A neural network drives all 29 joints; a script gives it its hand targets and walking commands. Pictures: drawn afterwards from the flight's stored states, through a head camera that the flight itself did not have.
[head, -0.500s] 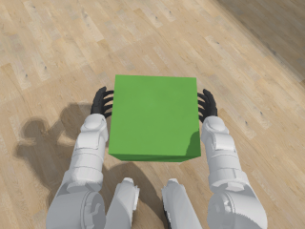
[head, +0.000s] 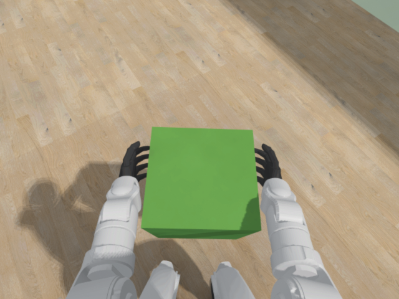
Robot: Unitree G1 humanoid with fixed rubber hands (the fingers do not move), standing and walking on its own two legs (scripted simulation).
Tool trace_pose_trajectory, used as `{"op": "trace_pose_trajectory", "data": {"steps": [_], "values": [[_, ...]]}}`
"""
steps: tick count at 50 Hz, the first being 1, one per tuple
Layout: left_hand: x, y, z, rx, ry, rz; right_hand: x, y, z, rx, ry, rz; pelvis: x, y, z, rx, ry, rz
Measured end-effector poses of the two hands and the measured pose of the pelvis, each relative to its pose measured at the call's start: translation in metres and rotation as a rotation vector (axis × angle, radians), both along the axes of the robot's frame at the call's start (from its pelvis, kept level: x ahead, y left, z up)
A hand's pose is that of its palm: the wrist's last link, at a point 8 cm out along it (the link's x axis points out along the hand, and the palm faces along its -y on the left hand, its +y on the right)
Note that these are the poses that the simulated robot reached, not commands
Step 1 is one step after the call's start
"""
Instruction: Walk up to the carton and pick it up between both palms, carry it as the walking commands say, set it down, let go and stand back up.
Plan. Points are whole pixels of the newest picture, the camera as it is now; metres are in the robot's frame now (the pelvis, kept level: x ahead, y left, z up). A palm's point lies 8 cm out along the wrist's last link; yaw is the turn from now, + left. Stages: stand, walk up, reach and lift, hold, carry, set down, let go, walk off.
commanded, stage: reach and lift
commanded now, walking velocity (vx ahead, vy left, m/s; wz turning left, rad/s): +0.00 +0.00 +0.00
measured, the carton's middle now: (199, 190) +0.36 +0.00 -0.12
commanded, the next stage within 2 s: none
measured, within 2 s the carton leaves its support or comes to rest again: neither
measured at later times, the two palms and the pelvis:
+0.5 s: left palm (119, 173) +0.35 +0.15 +0.03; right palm (284, 176) +0.35 -0.15 +0.03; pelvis +0.01 +0.00 +0.05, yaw +0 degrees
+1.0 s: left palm (106, 169) +0.33 +0.15 +0.10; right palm (303, 173) +0.33 -0.15 +0.10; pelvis +0.03 +0.00 +0.08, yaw +0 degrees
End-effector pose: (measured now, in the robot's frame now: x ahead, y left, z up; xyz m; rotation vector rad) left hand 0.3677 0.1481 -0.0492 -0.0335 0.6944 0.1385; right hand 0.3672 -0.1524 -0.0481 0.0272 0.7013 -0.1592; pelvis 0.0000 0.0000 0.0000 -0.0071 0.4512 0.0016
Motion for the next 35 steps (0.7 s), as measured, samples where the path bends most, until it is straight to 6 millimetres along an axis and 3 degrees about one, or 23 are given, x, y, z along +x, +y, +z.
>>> {"op": "trace_pose_trajectory", "data": {"steps": [18,35], "values": [[-0.014,0.001,0.054,0.008,0.004,-0.005,-0.015,0.000,0.053,-0.006,0.004,0.005,0.008,0.002,0.042,0.005,-0.116,-0.004],[-0.025,0.000,0.104,0.020,-0.006,-0.015,-0.026,-0.001,0.103,-0.009,-0.006,0.007,0.021,0.001,0.068,0.008,-0.266,-0.003]]}}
